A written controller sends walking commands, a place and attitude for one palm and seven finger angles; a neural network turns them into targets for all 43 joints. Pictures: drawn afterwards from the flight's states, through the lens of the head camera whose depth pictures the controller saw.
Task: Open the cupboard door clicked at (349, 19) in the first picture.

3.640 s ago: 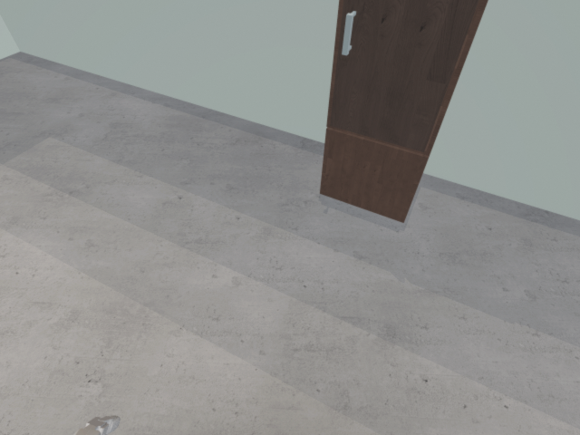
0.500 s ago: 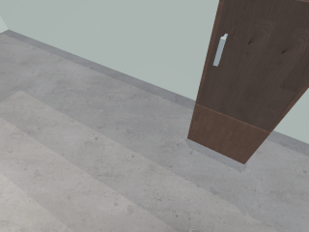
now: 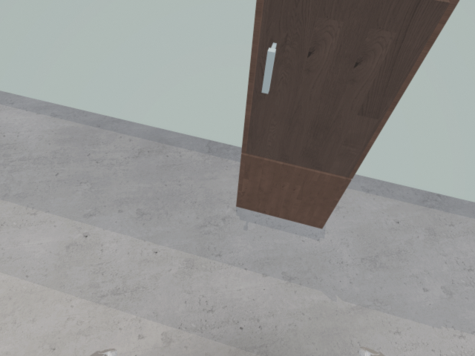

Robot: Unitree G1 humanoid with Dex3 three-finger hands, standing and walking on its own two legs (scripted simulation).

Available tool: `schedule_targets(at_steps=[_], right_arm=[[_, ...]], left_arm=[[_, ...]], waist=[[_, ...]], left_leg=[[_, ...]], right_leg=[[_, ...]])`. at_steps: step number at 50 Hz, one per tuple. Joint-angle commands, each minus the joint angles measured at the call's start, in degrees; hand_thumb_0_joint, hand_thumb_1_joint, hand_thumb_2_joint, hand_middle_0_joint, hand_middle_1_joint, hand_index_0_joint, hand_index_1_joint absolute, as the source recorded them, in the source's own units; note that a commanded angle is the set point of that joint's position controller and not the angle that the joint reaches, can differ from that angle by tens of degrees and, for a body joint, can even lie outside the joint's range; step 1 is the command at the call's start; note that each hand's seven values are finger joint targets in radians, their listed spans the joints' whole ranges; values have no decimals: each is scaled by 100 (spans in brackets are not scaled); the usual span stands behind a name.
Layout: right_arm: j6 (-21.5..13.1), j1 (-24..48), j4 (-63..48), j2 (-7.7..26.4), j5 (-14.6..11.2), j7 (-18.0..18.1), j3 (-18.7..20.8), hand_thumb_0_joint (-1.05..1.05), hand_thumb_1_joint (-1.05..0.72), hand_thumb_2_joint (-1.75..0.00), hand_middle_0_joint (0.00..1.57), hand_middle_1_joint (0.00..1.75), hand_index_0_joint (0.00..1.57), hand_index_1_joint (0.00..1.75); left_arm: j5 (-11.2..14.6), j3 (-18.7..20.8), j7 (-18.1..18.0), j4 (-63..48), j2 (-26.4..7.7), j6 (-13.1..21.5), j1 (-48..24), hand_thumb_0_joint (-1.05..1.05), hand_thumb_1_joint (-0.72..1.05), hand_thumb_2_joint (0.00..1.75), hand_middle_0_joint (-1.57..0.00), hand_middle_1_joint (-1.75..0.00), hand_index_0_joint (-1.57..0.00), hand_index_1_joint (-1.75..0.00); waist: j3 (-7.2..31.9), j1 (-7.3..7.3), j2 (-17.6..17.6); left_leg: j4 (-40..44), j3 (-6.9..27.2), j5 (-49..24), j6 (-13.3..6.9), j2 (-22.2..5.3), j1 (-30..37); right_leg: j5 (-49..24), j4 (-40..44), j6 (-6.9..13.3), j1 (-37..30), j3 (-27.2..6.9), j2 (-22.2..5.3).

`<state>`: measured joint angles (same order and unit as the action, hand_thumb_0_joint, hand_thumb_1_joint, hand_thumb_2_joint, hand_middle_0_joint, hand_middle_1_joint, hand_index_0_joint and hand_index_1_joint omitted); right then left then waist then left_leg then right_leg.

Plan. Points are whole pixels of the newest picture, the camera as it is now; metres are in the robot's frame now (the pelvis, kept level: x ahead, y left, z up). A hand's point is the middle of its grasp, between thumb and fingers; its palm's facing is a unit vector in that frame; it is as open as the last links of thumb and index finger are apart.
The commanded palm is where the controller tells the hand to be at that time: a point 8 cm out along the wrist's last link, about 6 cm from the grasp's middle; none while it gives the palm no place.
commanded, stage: turn to face it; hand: left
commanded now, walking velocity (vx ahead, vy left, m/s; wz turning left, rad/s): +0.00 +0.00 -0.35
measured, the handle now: (269, 68) +0.81 -0.03 +0.05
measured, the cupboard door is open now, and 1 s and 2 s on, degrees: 0 0 0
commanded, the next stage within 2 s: take the last steps up to it in 0.22 s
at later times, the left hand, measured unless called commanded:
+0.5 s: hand out of the picture +0.10 +0.14 -0.14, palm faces -0.15 -0.96 -0.25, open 7.4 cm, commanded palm none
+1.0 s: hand out of the picture +0.12 +0.16 -0.17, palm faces -0.18 -0.97 -0.14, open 7.4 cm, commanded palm none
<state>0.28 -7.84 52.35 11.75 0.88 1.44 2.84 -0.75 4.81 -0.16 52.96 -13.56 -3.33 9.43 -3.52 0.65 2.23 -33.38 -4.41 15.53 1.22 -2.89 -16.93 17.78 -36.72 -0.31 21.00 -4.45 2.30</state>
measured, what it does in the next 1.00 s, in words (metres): walks ahead: right foot, then left foot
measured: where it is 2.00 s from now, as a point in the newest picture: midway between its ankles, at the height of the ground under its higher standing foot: outside the picture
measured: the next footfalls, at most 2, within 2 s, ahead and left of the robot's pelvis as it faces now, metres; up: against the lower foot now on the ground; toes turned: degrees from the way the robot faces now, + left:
right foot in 0.38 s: +0.00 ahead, -0.12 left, +0.00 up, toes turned -15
left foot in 0.84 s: +0.20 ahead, +0.07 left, +0.00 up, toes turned -4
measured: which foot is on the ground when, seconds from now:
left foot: down 0.00-0.38, up 0.40-0.82, down 0.84-1.00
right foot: up 0.00-0.36, down 0.38-0.86, up 0.88-1.00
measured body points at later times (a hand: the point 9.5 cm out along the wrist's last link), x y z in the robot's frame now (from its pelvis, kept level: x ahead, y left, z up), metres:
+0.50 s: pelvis +0.00 -0.03 +0.01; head +0.01 -0.06 +0.46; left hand +0.11 +0.19 -0.12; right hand -0.05 -0.27 -0.16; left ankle +0.01 +0.11 -0.67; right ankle -0.04 -0.11 -0.73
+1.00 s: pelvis +0.13 -0.02 +0.01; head +0.14 +0.00 +0.46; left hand +0.13 +0.21 -0.16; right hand +0.12 -0.26 -0.13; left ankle +0.16 +0.07 -0.73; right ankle +0.03 -0.12 -0.65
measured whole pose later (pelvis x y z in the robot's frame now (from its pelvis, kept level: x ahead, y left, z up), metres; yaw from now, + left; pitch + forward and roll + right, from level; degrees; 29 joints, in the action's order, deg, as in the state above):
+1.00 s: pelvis +0.13 -0.02 +0.01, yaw -14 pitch -1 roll +0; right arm -4.0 -13.5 58.8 8.0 1.5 1.5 2.6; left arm -1.6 2.9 0.5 65.3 -9.4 0.2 20.8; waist -1.6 0.7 2.5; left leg -28.0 -10.2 14.7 -2.0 -2.5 -12.6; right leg 20.6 -62.7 1.8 22.0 2.5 -2.5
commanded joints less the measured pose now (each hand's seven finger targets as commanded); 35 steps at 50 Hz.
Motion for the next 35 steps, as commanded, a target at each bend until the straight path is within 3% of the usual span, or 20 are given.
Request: schedule_targets(at_steps=[1,2,3,5,9,13,15,16,17,18,19,20,22,24,26,30,35], right_arm=[[-54,-317,-350,1075,80,74,159,0,-90,-90,20,30,20,30],[-63,-26,-452,967,78,88,126,0,-90,-90,20,30,20,30],[-77,110,-498,886,69,96,89,0,-90,-90,20,30,20,30],[-99,-114,-418,845,76,98,100,0,-90,-90,20,30,20,30],[-110,-822,-112,877,61,85,170,0,-90,-90,20,30,20,30],[-51,-1070,99,1019,75,33,258,0,-90,-90,20,30,20,30],[-34,-1035,167,1064,61,14,277,0,-90,-90,20,30,20,30],[-23,-954,193,1053,37,4,275,0,-90,-90,20,30,20,30],[-13,-944,193,992,10,-15,265,0,-90,-90,20,30,20,30],[-7,-999,155,697,-44,-52,213,0,-90,-90,20,30,20,30],[-1,-574,-96,254,-23,-73,56,0,-90,-90,20,30,20,30],[72,-247,-163,453,19,-40,89,0,-90,-90,20,30,20,30],[77,-201,7,483,71,-101,121,0,-90,-90,20,30,20,30],[23,-406,185,469,111,-172,140,0,-90,-90,20,30,20,30],[10,-579,311,366,112,-192,146,0,-90,-90,20,30,20,30],[-31,-378,295,295,100,-211,143,0,-90,-90,20,30,20,30],[-137,44,182,230,63,-238,111,0,-90,-90,20,30,20,30]], left_arm=[[-93,218,43,-459,-630,20,51,0,90,90,-20,-30,-20,-30],[-106,265,90,-384,-634,-9,123,0,90,90,-20,-30,-20,-30],[-102,243,136,-353,-612,-1,179,0,90,90,-20,-30,-20,-30],[-76,176,150,-309,-450,2,224,0,90,90,-20,-30,-20,-30],[-29,43,121,-389,-254,31,-61,0,90,90,-20,-30,-20,-30],[-22,-40,90,-391,-152,89,-240,0,90,90,-20,-30,-20,-30],[-4,-46,73,-303,-134,139,-33,0,90,90,-20,-30,-20,-30],[-7,-40,60,-198,-166,181,206,0,90,90,-20,-30,-20,-30],[-22,-9,52,-67,-299,222,494,0,90,90,-20,-30,-20,-30],[-70,52,9,40,-728,292,789,0,90,90,-20,-30,-20,-30],[-85,152,-47,158,-1233,319,1025,0,90,90,-20,-30,-20,-30],[-30,122,-74,191,-1188,288,1230,0,90,90,-20,-30,-20,-30],[-38,87,-104,230,-763,342,826,0,90,90,-20,-30,-20,-30],[-33,-33,-102,220,-453,434,646,0,90,90,-20,-30,-20,-30],[-32,-66,-79,266,-401,533,713,0,90,90,-20,-30,-20,-30],[-39,-79,-58,488,-370,625,1124,0,90,90,-20,-30,-20,-30],[-73,-80,-69,750,-422,677,1404,0,90,90,-20,-30,-20,-30]], waist=[[223,-67,-1498],[56,52,-1498],[30,110,-1208],[230,38,-1187],[572,-250,-1212],[622,-408,-1395],[718,-295,-1472],[785,-165,-1347],[938,-51,-1013],[1112,71,7],[785,266,1525],[656,472,1098],[13,230,1193],[-142,7,622],[-115,-71,463],[-187,31,417],[-293,133,432]], left_leg=[[2182,1905,-188,-814,-2089,174],[2166,1434,-80,-714,-1762,-23],[2018,1137,-299,-714,-1590,-6],[1752,567,-1357,-714,-1334,561],[1347,393,-2917,-910,-1470,1517],[1093,317,-3222,-925,-1632,1587],[880,197,-3223,-802,-1598,1479],[650,53,-2972,-642,-1495,1311],[321,-113,-2198,-389,-1351,953],[-458,-447,-640,-58,-1028,-115],[-1572,-696,2015,240,-297,-1642],[-2280,-3,2113,163,-327,-1706],[-2867,261,1233,98,-425,-2099],[-2898,161,566,155,-505,-1910],[-2697,72,265,223,-465,-1687],[-2170,2,105,251,-447,-1734],[-1362,18,275,138,-427,-1734]], right_leg=[[1092,-2654,-194,925,-72,-231],[781,-3017,-224,924,60,-242],[602,-3200,-236,979,188,-302],[441,-3041,-313,1021,331,-327],[779,-1948,-361,887,627,-417],[957,-609,-268,262,905,-372],[516,134,-179,-172,954,-317],[-125,808,-141,-617,1010,-297],[-813,1486,-95,-1303,938,-369],[-1181,1931,164,-2371,-4,-1220],[-1818,2177,781,-2657,-1534,-2402],[-1089,2235,1179,-2097,-1487,-2525],[291,2604,1063,-1666,-1234,-1992],[-11,2526,916,-1408,-647,-1679],[-399,2529,887,-1285,-399,-1556],[-482,2619,1023,-1478,-529,-1557],[-497,2597,1206,-1729,-765,-1731]])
